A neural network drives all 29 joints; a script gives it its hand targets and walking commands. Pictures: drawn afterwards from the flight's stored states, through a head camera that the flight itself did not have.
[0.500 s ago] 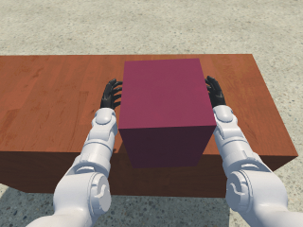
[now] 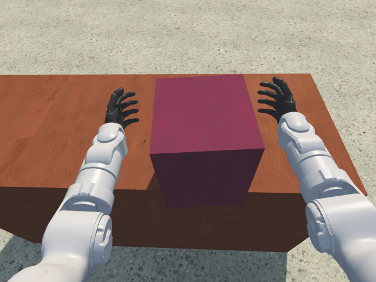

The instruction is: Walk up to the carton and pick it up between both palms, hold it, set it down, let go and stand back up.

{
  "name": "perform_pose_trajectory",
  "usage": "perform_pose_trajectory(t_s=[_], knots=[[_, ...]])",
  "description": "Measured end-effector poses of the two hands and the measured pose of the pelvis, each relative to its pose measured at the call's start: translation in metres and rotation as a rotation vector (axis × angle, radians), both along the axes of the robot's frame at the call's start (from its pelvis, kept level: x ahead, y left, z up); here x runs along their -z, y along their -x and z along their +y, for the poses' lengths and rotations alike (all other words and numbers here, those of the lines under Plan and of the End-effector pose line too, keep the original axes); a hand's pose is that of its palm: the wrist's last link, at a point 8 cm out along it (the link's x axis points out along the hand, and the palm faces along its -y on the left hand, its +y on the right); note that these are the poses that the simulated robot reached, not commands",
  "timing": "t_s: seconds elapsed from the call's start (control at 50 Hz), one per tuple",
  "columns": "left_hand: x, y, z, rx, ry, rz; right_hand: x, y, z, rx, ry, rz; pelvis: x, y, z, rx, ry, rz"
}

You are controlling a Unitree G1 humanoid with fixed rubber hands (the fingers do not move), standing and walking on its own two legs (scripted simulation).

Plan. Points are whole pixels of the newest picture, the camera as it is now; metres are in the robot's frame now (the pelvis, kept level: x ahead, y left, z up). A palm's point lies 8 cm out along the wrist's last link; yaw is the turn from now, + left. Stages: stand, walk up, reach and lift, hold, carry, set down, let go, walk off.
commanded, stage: set down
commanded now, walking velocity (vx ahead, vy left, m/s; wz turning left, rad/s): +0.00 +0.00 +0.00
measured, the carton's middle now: (202, 145) +0.43 +0.00 +0.02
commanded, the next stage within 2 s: none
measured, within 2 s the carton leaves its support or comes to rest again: neither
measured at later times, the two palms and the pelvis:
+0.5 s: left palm (95, 92) +0.42 +0.19 +0.20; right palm (301, 81) +0.44 -0.19 +0.20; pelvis -0.02 -0.01 +0.00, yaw +1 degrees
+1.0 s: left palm (99, 133) +0.37 +0.20 +0.14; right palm (302, 125) +0.39 -0.20 +0.13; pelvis -0.01 +0.00 +0.00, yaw +0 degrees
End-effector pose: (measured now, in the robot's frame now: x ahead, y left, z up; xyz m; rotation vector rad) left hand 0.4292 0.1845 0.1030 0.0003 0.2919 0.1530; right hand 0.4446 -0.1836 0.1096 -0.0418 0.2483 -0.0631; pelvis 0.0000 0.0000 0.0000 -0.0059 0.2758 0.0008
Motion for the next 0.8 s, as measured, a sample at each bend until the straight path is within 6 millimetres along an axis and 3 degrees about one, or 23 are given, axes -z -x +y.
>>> perform_pose_trajectory(t_s=[0.22,0.46,0.58,0.8], knots=[[-0.064,-0.002,-0.002,0.007,0.002,0.003,-0.053,0.001,0.001,0.015,0.001,0.034,-0.001,0.013,-0.005,-0.008,-0.001,-0.085],[-0.092,0.004,0.007,-0.001,0.009,0.017,-0.084,0.003,-0.004,0.033,-0.006,0.039,-0.002,0.017,-0.006,-0.013,-0.002,-0.127],[-0.092,0.008,0.011,0.01,0.012,0.033,-0.083,0.006,-0.005,0.032,-0.006,0.056,-0.002,0.016,-0.006,-0.019,0.0,-0.149],[-0.061,0.027,0.009,0.04,0.023,0.034,-0.047,0.029,-0.012,0.029,-0.006,0.045,-0.005,0.011,-0.004,-0.02,-0.003,-0.189]])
